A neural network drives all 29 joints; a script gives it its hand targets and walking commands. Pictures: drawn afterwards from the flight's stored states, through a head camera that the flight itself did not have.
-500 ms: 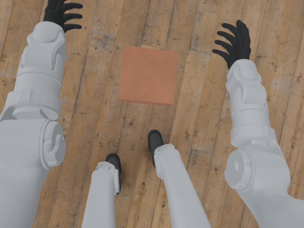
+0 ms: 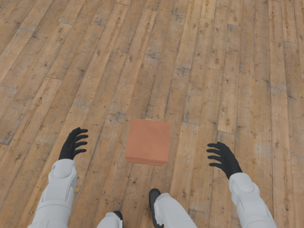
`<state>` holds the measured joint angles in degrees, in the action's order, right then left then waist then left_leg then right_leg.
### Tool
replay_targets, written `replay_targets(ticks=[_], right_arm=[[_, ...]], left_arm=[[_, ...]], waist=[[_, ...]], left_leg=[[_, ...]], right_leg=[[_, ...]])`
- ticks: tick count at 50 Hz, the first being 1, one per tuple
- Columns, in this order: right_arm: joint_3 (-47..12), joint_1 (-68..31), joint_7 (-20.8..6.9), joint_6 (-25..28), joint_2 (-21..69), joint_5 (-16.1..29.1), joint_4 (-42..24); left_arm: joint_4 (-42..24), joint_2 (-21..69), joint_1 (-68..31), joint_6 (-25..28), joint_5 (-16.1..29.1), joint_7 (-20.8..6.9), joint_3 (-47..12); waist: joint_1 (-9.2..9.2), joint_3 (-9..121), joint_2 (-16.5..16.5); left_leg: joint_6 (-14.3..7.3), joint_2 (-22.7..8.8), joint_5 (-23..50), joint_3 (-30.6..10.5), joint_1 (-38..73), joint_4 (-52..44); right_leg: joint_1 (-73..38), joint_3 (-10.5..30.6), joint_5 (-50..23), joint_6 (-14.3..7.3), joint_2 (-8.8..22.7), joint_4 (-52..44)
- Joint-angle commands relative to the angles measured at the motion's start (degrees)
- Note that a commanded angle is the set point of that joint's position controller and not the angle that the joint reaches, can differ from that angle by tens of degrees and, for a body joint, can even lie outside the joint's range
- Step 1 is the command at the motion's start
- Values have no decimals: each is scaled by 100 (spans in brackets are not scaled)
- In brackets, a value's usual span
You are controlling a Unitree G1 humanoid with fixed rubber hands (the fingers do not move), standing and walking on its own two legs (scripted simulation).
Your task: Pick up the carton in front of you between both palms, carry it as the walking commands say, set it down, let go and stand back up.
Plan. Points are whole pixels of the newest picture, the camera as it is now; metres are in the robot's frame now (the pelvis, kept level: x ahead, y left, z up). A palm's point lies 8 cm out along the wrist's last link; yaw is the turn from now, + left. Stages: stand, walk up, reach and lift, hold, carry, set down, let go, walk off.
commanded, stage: let go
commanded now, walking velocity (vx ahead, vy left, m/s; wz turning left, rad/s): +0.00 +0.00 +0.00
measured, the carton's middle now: (147, 143) +0.44 -0.07 -0.62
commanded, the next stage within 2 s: stand in 0.84 s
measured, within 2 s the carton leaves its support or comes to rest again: neither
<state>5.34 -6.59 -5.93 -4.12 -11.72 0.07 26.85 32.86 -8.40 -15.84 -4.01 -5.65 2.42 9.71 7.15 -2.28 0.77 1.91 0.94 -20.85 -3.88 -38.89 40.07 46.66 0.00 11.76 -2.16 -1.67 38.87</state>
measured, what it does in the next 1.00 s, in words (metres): stands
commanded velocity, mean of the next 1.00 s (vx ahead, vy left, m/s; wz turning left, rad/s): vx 0.00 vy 0.00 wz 0.00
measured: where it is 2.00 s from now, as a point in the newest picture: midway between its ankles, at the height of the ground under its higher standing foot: (137, 227)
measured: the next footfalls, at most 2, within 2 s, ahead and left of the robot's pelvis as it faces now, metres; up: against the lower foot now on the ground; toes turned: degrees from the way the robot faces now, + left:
none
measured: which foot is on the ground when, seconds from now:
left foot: down 0.00-1.00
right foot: down 0.00-1.00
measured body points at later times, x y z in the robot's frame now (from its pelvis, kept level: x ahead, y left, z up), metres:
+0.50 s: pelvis +0.04 +0.05 +0.03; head +0.07 +0.04 +0.48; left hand +0.22 +0.28 -0.04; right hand +0.21 -0.19 -0.05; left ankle -0.03 +0.15 -0.71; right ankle +0.06 -0.09 -0.71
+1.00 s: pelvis +0.04 +0.03 +0.02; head +0.04 +0.02 +0.47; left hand +0.20 +0.29 -0.06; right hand +0.19 -0.24 -0.06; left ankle -0.03 +0.15 -0.71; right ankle +0.06 -0.09 -0.71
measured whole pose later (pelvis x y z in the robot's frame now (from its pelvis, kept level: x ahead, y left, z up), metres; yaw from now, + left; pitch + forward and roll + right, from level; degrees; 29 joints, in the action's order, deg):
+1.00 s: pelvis +0.04 +0.03 +0.02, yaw +0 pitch +0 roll +0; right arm 2.0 13.2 0.8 -4.6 -16.6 -2.6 30.6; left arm 36.7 -14.9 11.1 -2.4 -3.4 0.2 1.9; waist 0.7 -0.5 -2.4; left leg -0.5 1.4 -21.5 -3.5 -7.2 29.1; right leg 15.7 0.7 14.1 -0.1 -0.9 30.1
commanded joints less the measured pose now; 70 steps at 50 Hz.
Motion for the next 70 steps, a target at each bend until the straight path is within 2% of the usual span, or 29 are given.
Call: replay_targets(ticks=[1, 2, 6, 10, 11, 13, 14, 20, 25, 26, 27, 28, 29, 33, 35, 36, 38, 39, 41, 42, 43, 45, 46, 47, 49, 52, 55, 61, 70], right_arm=[[-151, 693, 160, 314, -445, 94, -1061], [-144, 924, 174, 309, -422, 103, -1054], [-235, 1553, 213, 319, -419, 99, -1164], [-286, 1877, 182, 211, -494, 153, -1025], [-232, 1856, 180, 173, -510, 121, -1037], [-243, 1836, 156, 135, -534, 131, -982], [-181, 1939, 152, 94, -593, 106, -867], [-78, 1932, 188, -76, -658, 15, -797], [-23, 1882, 222, -187, -673, -62, -905], [-56, 1857, 229, -210, -691, -33, -753], [-5, 1905, 247, -203, -715, -74, -784], [-1, 1935, 258, -222, -732, -56, -811], [45, 1791, 417, -457, -749, -135, -974], [-104, 1965, 542, -506, -696, -101, -815], [-152, 1865, 564, -558, -631, -100, -891], [-186, 1985, 586, -567, -679, -95, -837], [-185, 1831, 619, -615, -672, -105, -884], [-197, 1837, 623, -638, -647, -111, -932], [-288, 1891, 609, -689, -545, -52, -841], [-283, 1787, 624, -709, -602, -82, -955], [-19, 1797, 750, -282, -1391, -278, -266], [-42, 1804, 738, 46, -1334, -290, -64], [-49, 1728, 729, 146, -1334, -302, -3], [-72, 1592, 699, 216, -1345, -319, -20], [-117, 1617, 646, 333, -1265, -265, 190], [-105, 1706, 658, 398, -1396, -274, 403], [-116, 1701, 650, 415, -1513, -259, 592], [-186, 1896, 699, 427, -1615, -233, 954], [-259, 1853, 739, 444, -1653, -228, 1230]], left_arm=[[-615, -553, 658, 351, 76, -90, -50], [-582, -595, 911, 381, 116, -91, -77], [-823, -679, 1459, 451, 175, -127, -185], [-1082, -651, 1956, 358, 246, -231, -304], [-1067, -654, 2082, 316, 264, -269, -345], [-1161, -589, 2230, 254, 299, -337, -475], [-1174, -645, 2319, 205, 316, -372, -479], [-1362, -689, 2591, 36, 453, -516, -616], [-1442, -693, 2648, -87, 626, -579, -761], [-1356, -772, 2620, -121, 624, -577, -705], [-1326, -759, 2705, -114, 613, -577, -720], [-1399, -786, 2619, -122, 617, -589, -736], [-1211, -774, 2655, 64, 700, -465, -708], [-1097, -757, 2634, 155, 714, -303, -797], [-1153, -739, 2619, 157, 712, -288, -820], [-1003, -807, 2633, 140, 711, -285, -793], [-946, -835, 2675, 90, 644, -296, -744], [-958, -835, 2742, 79, 680, -307, -794], [-1034, -819, 2675, 44, 627, -306, -781], [-942, -784, 2750, 27, 661, -332, -791], [-76, -1695, 2900, 104, 190, -184, -380], [-46, -1710, 2534, 214, 139, -154, -401], [-35, -1600, 2461, 258, 154, -161, -436], [39, -1599, 2502, 308, 168, -166, -449], [206, -1630, 2338, 410, 176, -206, -453], [383, -1615, 2357, 435, 255, -211, -446], [574, -1739, 2463, 469, 306, -204, -423], [860, -1913, 2516, 474, 338, -164, -419], [1258, -2041, 2456, 473, 353, -147, -413]], waist=[[-309, 2420, 337], [-243, 2322, 315], [-328, 1927, 103], [-450, 1351, -397], [-510, 1192, -330], [-580, 898, -531], [-526, 763, -585], [-631, 271, -512], [-571, 96, -164], [-631, 31, -257], [-622, 53, -142], [-558, 138, -242], [-680, 435, -337], [-653, 592, -446], [-708, 594, -509], [-610, 483, -375], [-769, 398, -452], [-732, 372, -320], [-784, 253, -499], [-766, 320, -361], [-764, 205, -893], [-653, 248, -586], [-691, 298, -492], [-786, 253, -425], [-722, 368, 19], [-680, 311, -81], [-755, 464, 33], [-726, 606, 98], [-752, 506, 89]], left_leg=[[-272, 315, 464, 365, -252, -1061], [-274, 290, 567, 391, -52, -1086], [-254, 235, 1009, 321, 608, -1430], [-161, 122, 1207, 293, 1324, -1704], [-145, 89, 1279, 261, 1397, -1788], [-114, 30, 1298, 255, 1632, -1902], [-78, -13, 1229, 256, 1652, -1954], [-81, -82, 1569, 140, 1775, -2196], [-129, -155, 1871, 56, 1968, -2203], [-123, -149, 1896, 60, 1918, -2220], [-109, -153, 2139, 46, 1949, -2147], [-117, -131, 2086, 56, 2053, -2132], [-8, -187, 2832, 0, 2353, -1884], [99, -178, 3789, -67, 2578, -1626], [93, -190, 3620, -83, 2467, -1685], [71, -176, 3558, -65, 2403, -1661], [62, -120, 3194, -5, 2285, -1722], [20, -123, 3146, -21, 2316, -1768], [27, -116, 2941, 12, 2266, -1811], [-23, -73, 2622, 69, 2231, -1817], [121, -198, 1464, 72, 2326, -1683], [-114, -280, 287, -185, 2428, -1812], [-163, -356, 31, -320, 2378, -1847], [-208, -363, 13, -376, 2239, -1834], [-216, -331, 130, -322, 2347, -1709], [-194, -352, 623, -355, 2434, -1660], [-221, -374, 1076, -369, 2569, -1539], [-223, -352, 1664, -319, 2816, -1435], [-177, -386, 1443, -334, 2805, -1620]], right_leg=[[-4832, 420, -1963, 393, 146, -459], [-4862, 372, -2031, 405, 114, -503], [-5079, 334, -2449, 389, 56, -706], [-4938, 184, -1782, 320, -37, -1062], [-4920, 146, -1709, 314, -66, -1119], [-4877, 77, -1477, 283, -105, -1223], [-4960, 35, -1438, 285, -136, -1239], [-5288, -31, -1515, 272, -235, -1312], [-5357, -74, -1524, 287, -287, -1261], [-5322, -51, -1440, 300, -271, -1295], [-5313, 1, -1563, 279, -249, -1290], [-5416, -34, -1637, 294, -266, -1228], [-5207, 12, -1474, 248, -367, -1120], [-4714, 42, -1692, 244, -343, -1109], [-4703, 79, -1579, 236, -332, -1097], [-4648, 105, -1711, 234, -305, -1114], [-4725, 97, -1579, 254, -253, -1158], [-4747, 65, -1623, 265, -264, -1148], [-4699, 73, -1475, 249, -231, -1194], [-4773, 73, -1477, 280, -202, -1217], [-3830, 173, -973, 258, 435, -1123], [-3549, 232, -123, 186, 443, -1178], [-3591, 265, 15, 137, 430, -1175], [-3583, 286, -18, 125, 430, -1196], [-3571, 384, -80, 105, 459, -1251], [-3472, 386, -396, 116, 513, -1183], [-3616, 420, -669, 79, 594, -1200], [-3808, 527, -1384, 29, 711, -1237], [-3985, 591, -1369, 46, 818, -1483]])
